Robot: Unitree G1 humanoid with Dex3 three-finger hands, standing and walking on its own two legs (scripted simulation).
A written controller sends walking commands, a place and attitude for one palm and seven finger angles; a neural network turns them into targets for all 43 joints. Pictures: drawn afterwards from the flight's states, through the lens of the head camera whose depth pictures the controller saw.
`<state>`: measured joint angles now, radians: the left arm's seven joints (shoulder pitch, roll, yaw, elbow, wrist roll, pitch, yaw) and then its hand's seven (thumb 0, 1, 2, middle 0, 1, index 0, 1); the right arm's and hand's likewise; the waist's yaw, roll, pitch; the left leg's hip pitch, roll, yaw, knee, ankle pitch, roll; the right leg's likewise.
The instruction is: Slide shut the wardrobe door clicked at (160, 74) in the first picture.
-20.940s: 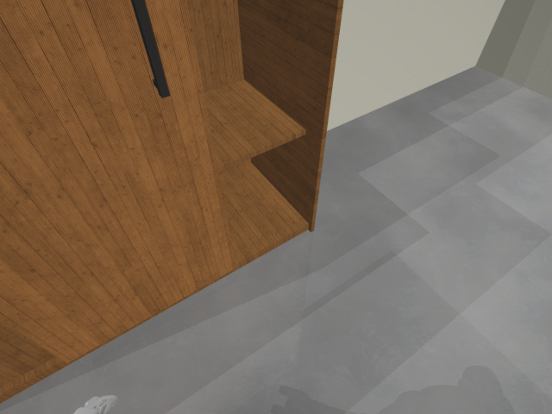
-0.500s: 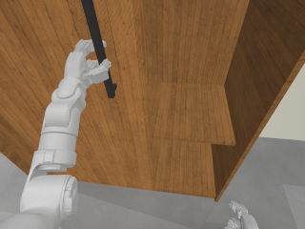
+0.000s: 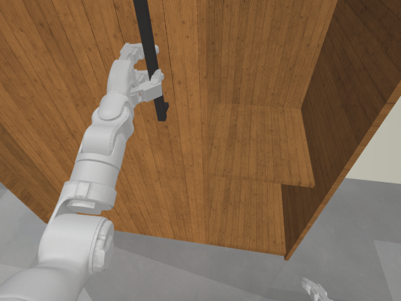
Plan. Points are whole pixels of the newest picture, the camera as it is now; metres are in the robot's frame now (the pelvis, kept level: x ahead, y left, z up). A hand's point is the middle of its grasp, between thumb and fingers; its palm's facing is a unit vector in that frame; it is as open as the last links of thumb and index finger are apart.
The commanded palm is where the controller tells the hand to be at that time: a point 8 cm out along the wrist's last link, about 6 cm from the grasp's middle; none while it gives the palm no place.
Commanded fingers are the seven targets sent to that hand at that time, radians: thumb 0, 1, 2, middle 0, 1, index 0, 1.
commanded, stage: step sideways, sliding the door along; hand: left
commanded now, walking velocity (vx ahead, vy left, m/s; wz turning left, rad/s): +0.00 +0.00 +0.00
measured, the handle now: (152, 48) +0.50 +0.13 +0.27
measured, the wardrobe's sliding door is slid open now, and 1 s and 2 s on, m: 0.37 0.35 0.04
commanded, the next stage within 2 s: none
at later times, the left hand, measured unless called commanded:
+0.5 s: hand (165, 89) +0.45 +0.11 +0.22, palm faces +0.24 -0.96 -0.15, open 7.5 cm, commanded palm +0.42 +0.10 +0.23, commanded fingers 0.00 0.90 0.90 -0.45 -1.40 -0.45 -1.40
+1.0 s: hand (186, 87) +0.46 +0.07 +0.21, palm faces +0.46 -0.89 +0.03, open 7.1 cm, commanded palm +0.43 +0.03 +0.19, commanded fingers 0.00 0.90 0.90 -0.45 -1.40 -0.45 -1.40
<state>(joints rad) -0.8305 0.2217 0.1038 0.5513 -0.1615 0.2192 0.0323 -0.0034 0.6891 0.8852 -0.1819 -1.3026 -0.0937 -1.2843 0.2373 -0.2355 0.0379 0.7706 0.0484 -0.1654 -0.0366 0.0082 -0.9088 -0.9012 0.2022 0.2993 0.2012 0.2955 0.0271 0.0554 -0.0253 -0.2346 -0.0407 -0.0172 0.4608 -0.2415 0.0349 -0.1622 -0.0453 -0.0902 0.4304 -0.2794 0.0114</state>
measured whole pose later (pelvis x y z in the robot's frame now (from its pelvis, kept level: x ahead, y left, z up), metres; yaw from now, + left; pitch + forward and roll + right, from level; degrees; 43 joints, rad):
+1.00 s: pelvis +0.08 -0.20 -0.03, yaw +4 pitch -7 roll -2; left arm -0.68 0.26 0.21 0.12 -0.12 -0.06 0.18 -0.05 0.80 0.89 -0.42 -1.41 0.00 -1.15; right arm 0.08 -0.14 0.00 0.59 0.06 -0.03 0.03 0.01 -0.91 -0.90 0.20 0.30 0.20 0.30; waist 0.17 0.06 0.32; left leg -0.12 0.26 -0.03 0.67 -0.40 -0.15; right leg -0.30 -0.04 -0.05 0.61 -0.17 0.02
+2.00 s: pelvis +0.08 -0.44 -0.03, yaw -1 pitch -7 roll -4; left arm -0.38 0.15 0.25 -0.19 -0.10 -0.08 0.23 -0.04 0.81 0.88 -0.44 -1.41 0.00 -1.07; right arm 0.07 -0.19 -0.02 0.56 0.06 -0.06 0.08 0.01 -0.91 -0.90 0.20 0.30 0.20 0.30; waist 0.10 0.11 0.30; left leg -0.26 0.37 -0.01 0.68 -0.24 -0.06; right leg -0.17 0.02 -0.12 0.64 -0.33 0.00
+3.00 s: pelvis +0.09 -0.56 +0.00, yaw -8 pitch -1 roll -1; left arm -0.08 0.49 0.49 0.18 -0.06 -0.14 0.18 -0.10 0.64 0.82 -0.45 -1.40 -0.07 -1.19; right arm 0.23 -0.28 -0.01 0.66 0.05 -0.04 -0.08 0.01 -0.91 -0.90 0.20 0.30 0.20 0.30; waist 0.00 0.05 -0.06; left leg -0.22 0.01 0.11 0.45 -0.22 0.05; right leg -0.19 0.03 -0.01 0.41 -0.21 -0.02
